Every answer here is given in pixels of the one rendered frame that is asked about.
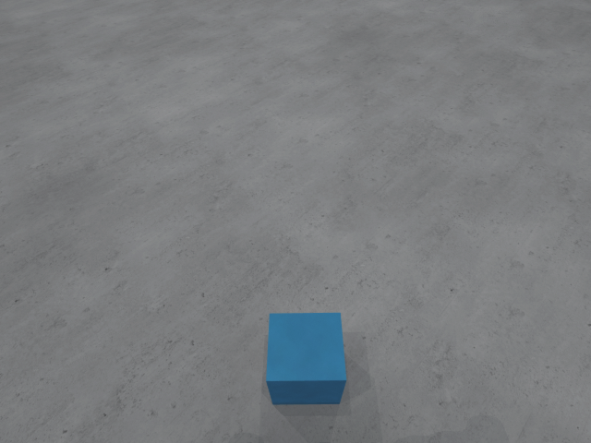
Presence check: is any carton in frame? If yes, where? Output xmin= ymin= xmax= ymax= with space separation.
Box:
xmin=266 ymin=313 xmax=346 ymax=404

